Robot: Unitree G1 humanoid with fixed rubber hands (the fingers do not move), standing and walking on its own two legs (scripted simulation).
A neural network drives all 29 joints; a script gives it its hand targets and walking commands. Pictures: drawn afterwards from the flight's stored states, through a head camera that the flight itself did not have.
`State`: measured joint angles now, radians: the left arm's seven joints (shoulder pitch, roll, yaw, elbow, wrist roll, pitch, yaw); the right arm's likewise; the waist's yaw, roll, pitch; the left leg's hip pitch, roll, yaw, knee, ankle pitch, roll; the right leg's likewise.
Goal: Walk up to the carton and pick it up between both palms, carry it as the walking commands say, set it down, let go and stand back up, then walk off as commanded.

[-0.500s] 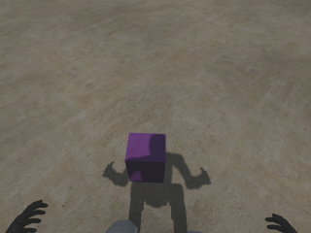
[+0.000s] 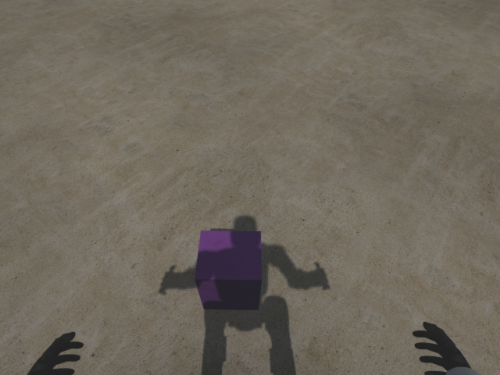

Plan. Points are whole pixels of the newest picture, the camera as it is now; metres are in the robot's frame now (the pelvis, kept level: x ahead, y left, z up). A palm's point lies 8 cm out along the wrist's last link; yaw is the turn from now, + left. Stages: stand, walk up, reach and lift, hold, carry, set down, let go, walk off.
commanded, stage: walk up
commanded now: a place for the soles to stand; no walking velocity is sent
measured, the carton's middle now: (230, 272) +0.55 +0.08 -0.63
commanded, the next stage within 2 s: stand in 1.90 s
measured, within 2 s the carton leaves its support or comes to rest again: neither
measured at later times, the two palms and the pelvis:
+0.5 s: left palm out of the picture +0.07 +0.35 -0.09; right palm out of the picture +0.10 -0.31 -0.10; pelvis +0.01 +0.01 +0.00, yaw +1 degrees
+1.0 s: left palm (31, 312) +0.22 +0.39 -0.08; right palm (386, 340) +0.20 -0.23 -0.11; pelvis +0.09 +0.07 +0.00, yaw +0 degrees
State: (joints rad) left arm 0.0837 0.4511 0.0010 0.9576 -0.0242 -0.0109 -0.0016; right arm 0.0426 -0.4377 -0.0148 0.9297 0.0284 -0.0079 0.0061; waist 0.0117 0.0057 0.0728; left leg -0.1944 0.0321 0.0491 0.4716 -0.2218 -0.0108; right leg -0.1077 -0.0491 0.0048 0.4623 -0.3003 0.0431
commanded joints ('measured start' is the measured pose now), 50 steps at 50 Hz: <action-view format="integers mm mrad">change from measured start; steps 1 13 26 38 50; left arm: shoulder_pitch -54 -81 87 251 10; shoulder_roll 181 141 254 165 166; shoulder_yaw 52 56 143 90 47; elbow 9 95 -111 -209 -89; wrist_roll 4 10 78 23 -4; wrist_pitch -14 -12 -48 8 -22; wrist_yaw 7 16 69 35 12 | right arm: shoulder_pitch -38 -33 53 46 78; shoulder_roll -179 -154 -110 -188 -162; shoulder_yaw -43 -46 -117 -98 -49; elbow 2 94 -161 -252 -36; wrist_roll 0 -9 -72 -43 1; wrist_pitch -14 -19 43 20 -30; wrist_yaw -7 -12 94 -1 2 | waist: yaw -9 -11 -2 8 -9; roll -5 -2 -156 128 -26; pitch -109 -79 49 -12 -128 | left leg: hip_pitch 112 107 -235 -180 107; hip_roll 124 107 98 265 138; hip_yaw -94 -77 -79 -226 -91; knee -104 -181 237 -93 -80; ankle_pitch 286 169 -159 84 363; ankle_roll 43 33 7 209 44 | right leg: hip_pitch -15 0 -70 -140 2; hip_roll -106 -96 -273 -4 -102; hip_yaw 57 54 149 39 114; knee -107 -182 -206 338 -40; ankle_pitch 271 180 -89 -192 462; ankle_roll -64 -62 -231 -63 -74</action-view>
